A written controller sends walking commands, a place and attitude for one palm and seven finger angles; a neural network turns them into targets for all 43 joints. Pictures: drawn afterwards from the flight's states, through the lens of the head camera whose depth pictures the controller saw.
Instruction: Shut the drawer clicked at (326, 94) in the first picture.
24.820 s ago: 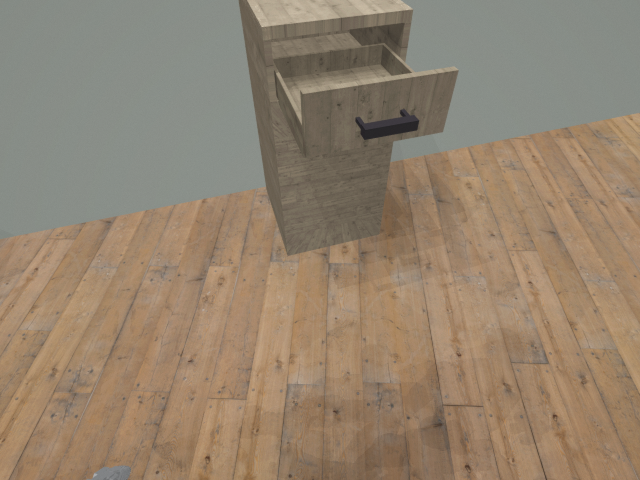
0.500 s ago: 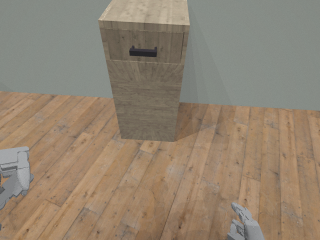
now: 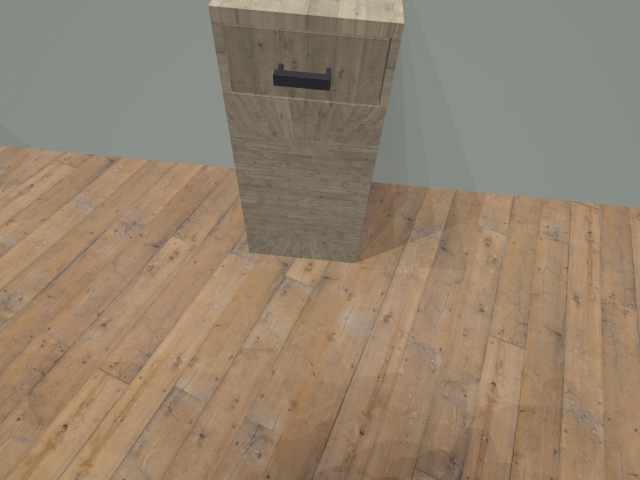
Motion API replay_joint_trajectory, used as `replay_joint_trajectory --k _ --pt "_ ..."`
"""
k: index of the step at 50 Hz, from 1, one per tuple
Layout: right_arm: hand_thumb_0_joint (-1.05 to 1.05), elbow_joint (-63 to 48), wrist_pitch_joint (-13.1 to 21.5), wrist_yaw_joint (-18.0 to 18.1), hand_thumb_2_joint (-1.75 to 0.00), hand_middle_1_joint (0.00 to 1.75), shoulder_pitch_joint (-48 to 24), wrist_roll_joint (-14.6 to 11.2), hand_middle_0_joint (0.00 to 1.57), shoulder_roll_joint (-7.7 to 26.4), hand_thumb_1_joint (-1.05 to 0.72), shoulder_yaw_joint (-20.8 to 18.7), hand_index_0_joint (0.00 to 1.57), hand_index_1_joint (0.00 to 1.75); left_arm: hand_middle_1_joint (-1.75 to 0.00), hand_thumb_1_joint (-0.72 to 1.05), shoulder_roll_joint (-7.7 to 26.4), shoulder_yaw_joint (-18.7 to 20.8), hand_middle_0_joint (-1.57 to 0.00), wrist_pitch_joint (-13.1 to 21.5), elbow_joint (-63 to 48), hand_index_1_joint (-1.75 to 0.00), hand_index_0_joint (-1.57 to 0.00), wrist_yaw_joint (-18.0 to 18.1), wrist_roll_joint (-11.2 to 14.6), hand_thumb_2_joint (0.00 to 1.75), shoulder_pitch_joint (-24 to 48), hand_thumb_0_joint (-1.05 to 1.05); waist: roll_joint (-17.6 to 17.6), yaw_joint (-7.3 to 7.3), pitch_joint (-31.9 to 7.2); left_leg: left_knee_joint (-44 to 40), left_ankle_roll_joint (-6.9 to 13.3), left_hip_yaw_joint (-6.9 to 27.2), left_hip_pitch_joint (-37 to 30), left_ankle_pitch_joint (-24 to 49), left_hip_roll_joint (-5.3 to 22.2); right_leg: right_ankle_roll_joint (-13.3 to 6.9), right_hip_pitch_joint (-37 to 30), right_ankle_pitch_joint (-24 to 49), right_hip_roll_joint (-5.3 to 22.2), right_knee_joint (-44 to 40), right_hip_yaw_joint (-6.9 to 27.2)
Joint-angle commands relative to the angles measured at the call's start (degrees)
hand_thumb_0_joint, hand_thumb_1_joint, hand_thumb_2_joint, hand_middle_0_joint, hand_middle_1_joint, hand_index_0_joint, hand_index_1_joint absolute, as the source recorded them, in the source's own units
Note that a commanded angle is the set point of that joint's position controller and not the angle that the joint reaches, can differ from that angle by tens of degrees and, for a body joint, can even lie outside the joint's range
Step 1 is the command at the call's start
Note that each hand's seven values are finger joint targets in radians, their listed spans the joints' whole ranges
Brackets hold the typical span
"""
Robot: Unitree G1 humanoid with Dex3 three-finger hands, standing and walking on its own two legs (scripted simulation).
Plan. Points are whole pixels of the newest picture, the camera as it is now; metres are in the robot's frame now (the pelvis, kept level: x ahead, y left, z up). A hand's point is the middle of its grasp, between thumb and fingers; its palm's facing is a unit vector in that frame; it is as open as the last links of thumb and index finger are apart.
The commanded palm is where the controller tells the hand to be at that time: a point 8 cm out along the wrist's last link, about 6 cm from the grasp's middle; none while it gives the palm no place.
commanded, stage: let the arm hang, fingers relaxed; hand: left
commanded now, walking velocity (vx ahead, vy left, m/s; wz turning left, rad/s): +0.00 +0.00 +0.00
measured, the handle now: (303, 74) +0.92 +0.09 +0.00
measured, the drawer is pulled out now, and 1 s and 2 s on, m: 0.00 0.00 0.00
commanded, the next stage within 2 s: look to check the result in 0.68 s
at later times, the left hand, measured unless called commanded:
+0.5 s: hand out of the picture +0.02 +0.17 -0.17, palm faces -0.01 -0.98 -0.20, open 7.2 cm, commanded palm none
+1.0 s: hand out of the picture +0.02 +0.15 -0.17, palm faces +0.01 -0.98 -0.19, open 7.4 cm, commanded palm none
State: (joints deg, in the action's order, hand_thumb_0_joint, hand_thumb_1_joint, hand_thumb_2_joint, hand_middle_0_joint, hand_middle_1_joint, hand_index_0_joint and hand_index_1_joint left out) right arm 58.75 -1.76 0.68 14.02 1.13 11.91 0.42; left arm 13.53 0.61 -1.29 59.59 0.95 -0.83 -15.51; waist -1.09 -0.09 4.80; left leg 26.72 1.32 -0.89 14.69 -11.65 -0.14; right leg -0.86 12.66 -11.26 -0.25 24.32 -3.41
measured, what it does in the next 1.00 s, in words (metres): stands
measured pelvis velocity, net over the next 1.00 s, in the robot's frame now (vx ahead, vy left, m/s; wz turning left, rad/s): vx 0.02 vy -0.02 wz -0.02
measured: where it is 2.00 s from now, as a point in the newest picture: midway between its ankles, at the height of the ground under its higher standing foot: outside the picture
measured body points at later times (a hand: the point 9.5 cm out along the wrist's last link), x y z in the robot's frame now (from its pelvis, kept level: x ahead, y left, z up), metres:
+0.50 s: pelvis +0.01 +0.00 +0.00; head +0.02 -0.01 +0.45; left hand +0.03 +0.22 -0.16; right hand -0.01 -0.21 -0.17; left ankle +0.03 +0.10 -0.74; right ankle +0.02 -0.11 -0.74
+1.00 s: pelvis +0.02 -0.02 +0.00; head +0.04 -0.03 +0.45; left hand +0.02 +0.20 -0.16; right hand +0.00 -0.24 -0.16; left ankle +0.03 +0.10 -0.74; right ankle +0.02 -0.11 -0.74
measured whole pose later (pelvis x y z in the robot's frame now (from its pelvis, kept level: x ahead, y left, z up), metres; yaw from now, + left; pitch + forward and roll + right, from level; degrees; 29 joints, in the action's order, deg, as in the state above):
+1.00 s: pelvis +0.02 -0.02 +0.00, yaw -1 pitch -1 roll +0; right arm 65.3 -0.2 2.2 16.3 0.8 8.0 -0.5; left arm 7.5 0.8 0.9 66.5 1.8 -0.4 -15.0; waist 1.0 0.8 3.2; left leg 23.4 -0.5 -1.5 10.0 -12.2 1.3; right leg -2.5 9.2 -12.5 -1.7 22.7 -2.7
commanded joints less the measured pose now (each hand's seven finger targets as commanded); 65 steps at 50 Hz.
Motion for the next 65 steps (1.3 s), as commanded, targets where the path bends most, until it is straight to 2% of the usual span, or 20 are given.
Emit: replay_joint_trajectory --k 1,5,9,14,18,19,24,26,30,31,36,39,41,45,48,54,55,65 --pt "0.0 -0.87 1.34 0.73 -0.9 0.3 1.73 -0.2 0.2 6.24 -0.9 -1.94 0.2 0.3 -0.65 0.9 5.72 0.42 -0.52 1.8 0.15 -0.65 -0.52 0.19 0.35 0.9 0.08 0.0 3.9 0.59 -4.17 -7.69 1.15 6.19 -2.57 -2.12 5.73 -2.36 -0.37 -4.07 5.92 -6.68 6.62" --pt "0.0 1.65 1.54 0.96 -0.9 0.3 4.38 -0.36 0.2 5.09 -0.9 -1.85 0.2 0.3 -0.47 0.9 5.06 0.24 -0.36 1.81 3.0 -0.47 -0.36 0.49 0.38 0.9 -1.01 0.0 2.53 0.45 -3.48 -8.43 1.44 6.14 -2.49 -0.74 6.26 -2.22 -0.89 -2.64 5.74 -5.95 5.91" --pt "0.0 3.23 1.45 1.08 -0.9 0.3 5.96 -0.42 0.2 4.02 -0.9 -1.78 0.2 0.3 -0.3 0.9 4.13 0.16 -0.2 1.77 4.46 -0.3 -0.2 0.79 0.37 0.9 -2.07 0.0 0.53 0.44 -1.73 -8.55 1.45 5.77 -2.34 -1.11 5.87 -2.24 0.15 -4.14 5.53 -6.27 6.25" --pt "0.0 4.51 1.72 1.27 -0.9 0.3 7.11 -0.32 0.2 2.26 -0.9 -1.57 0.2 0.3 -0.3 0.9 2.53 0.28 -0.2 1.78 5.2 -0.3 -0.2 1.09 0.38 0.9 -3.01 0.0 2.12 0.24 -1.55 -8.74 1.4 5.37 -2.27 0.4 5.89 -2.03 -0.17 -2.55 5.44 -5.42 6.01" --pt "0.0 5.13 1.8 1.38 -0.9 0.3 7.51 -0.2 0.2 0.72 -0.9 -1.47 0.2 0.3 -0.3 0.9 1.18 0.42 -0.2 1.69 5.43 -0.3 -0.2 1.22 0.36 0.9 -2.73 0.0 2.2 0.32 0.1 -9.3 1.27 5.21 -1.57 -0.14 5.82 -1.83 0.31 -2.62 5.42 -5.31 5.92" --pt "0.0 5.1 1.76 1.36 -0.9 0.3 7.66 -0.26 0.2 0.68 -0.9 -1.55 0.2 0.3 -0.3 0.9 1.2 0.45 -0.2 1.76 5.27 -0.3 -0.2 1.29 0.3 0.9 -3.18 0.0 1.29 0.17 0.03 -8.93 1.28 5.26 -1.64 0.08 5.67 -1.84 0.38 -2.74 5.24 -5.33 5.98" --pt "0.0 5.23 1.75 1.48 -0.9 0.3 7.84 -0.16 0.2 -0.13 -0.9 -1.71 0.2 0.3 -0.3 0.9 0.26 0.73 -0.2 1.82 5.04 -0.3 -0.2 1.4 0.26 0.9 -3.1 0.0 3.35 0.22 1.19 -8.86 1.1 4.73 -1.04 -0.89 5.53 -1.93 1.01 -3.06 5.04 -5.62 6.46" --pt "0.0 5.29 1.84 1.51 -0.9 0.3 8.06 -0.1 0.2 -0.55 -0.9 -1.66 0.2 0.3 -0.3 0.9 0.16 0.83 -0.2 1.87 5.04 -0.3 -0.2 1.33 0.31 0.9 -2.89 0.0 2.42 0.34 0.79 -8.71 1.11 4.56 -1.29 -0.16 5.37 -2.0 0.57 -2.41 5.31 -5.59 6.52" --pt "0.0 5.33 2.03 1.57 -0.9 0.3 8.25 -0.2 0.2 -0.49 -0.9 -1.79 0.2 0.3 -0.3 0.9 0.35 0.97 -0.2 2.26 4.78 -0.3 -0.2 1.34 0.34 0.9 -2.9 0.0 1.03 0.5 -0.87 -7.5 1.0 3.89 -3.0 3.42 5.29 -2.1 -0.31 0.05 5.75 -5.77 6.49" --pt "0.0 5.38 2.05 1.62 -0.9 0.3 8.27 -0.18 0.2 -0.4 -0.9 -1.76 0.2 0.3 -0.3 0.9 0.22 0.94 -0.2 2.35 4.8 -0.3 -0.2 1.32 0.43 0.9 -2.97 0.0 1.59 0.5 -1.49 -7.19 0.88 3.77 -3.48 3.78 5.23 -2.14 -0.55 0.41 5.68 -5.87 6.77" --pt "0.0 5.64 1.9 1.68 -0.9 0.3 8.06 -0.24 0.2 -0.39 -0.9 -1.78 0.2 0.3 -0.3 0.9 0.49 0.97 -0.2 2.4 4.96 -0.3 -0.2 1.41 0.46 0.9 -2.72 0.0 1.64 0.64 -0.35 -7.03 0.66 3.57 -3.76 4.07 5.26 -2.3 -0.21 0.56 5.8 -6.39 6.82" --pt "0.0 5.57 1.88 1.73 -0.9 0.3 7.93 -0.3 0.2 0.31 -0.9 -2.02 0.2 0.3 -0.3 0.9 0.82 1.09 -0.2 2.6 5.02 -0.3 -0.2 1.46 0.38 0.9 -3.14 0.0 1.02 0.69 -1.41 -6.45 0.61 3.28 -4.88 5.02 5.28 -2.32 -0.67 1.87 5.85 -6.61 6.89" --pt "0.0 5.81 1.95 1.78 -0.9 0.3 7.81 -0.24 0.2 0.08 -0.9 -1.9 0.2 0.3 -0.3 0.9 0.66 1.07 -0.2 2.65 5.25 -0.3 -0.2 1.44 0.46 0.9 -3.06 0.0 2.11 0.71 -1.78 -6.57 0.51 3.11 -5.05 5.2 5.36 -2.31 -1.23 2.77 6.04 -6.68 6.9" --pt "0.0 5.77 1.78 1.84 -0.9 0.3 7.39 -0.26 0.2 0.43 -0.9 -1.94 0.2 0.3 -0.3 0.9 0.75 1.01 -0.2 2.64 5.32 -0.3 -0.2 1.5 0.49 0.9 -2.83 0.0 1.47 0.83 -0.37 -6.57 0.31 3.04 -4.88 4.86 5.44 -2.3 -0.72 2.67 6.01 -7.13 6.79" --pt "0.0 5.85 1.86 1.87 -0.9 0.3 7.02 -0.19 0.2 0.6 -0.9 -1.85 0.2 0.3 -0.3 0.9 0.76 1.07 -0.2 2.59 5.36 -0.3 -0.2 1.42 0.5 0.9 -2.59 0.0 2.9 0.78 -0.49 -6.97 0.27 3.18 -5.05 4.65 5.57 -2.39 -0.93 1.91 5.83 -7.28 7.02" --pt "0.0 5.48 1.92 1.93 -0.9 0.3 6.38 -0.27 0.2 1.49 -0.9 -2.0 0.2 0.3 -0.3 0.9 1.16 1.13 -0.2 2.75 5.32 -0.3 -0.2 1.44 0.44 0.9 -2.52 0.0 1.42 0.7 -1.15 -6.75 0.27 3.27 -5.81 6.0 5.68 -2.25 -1.57 4.52 5.77 -7.17 7.02" --pt "0.0 5.63 1.91 1.91 -0.9 0.3 6.32 -0.21 0.2 1.29 -0.9 -1.98 0.2 0.3 -0.3 0.9 1.29 1.17 -0.2 2.74 5.31 -0.3 -0.2 1.44 0.46 0.9 -2.11 0.0 2.17 0.76 -0.74 -6.95 0.23 3.12 -5.64 5.78 5.76 -2.24 -1.6 4.46 6.01 -7.36 6.95" --pt "0.0 5.54 2.0 1.88 -0.9 0.3 5.43 -0.2 0.2 2.21 -0.9 -2.07 0.2 0.3 -0.3 0.9 2.36 1.5 -0.2 2.89 4.79 -0.3 -0.2 1.35 0.44 0.9 -0.98 0.0 1.5 0.74 -1.56 -7.28 0.13 3.19 -6.07 6.14 5.99 -2.21 -2.69 5.59 5.97 -7.58 7.04"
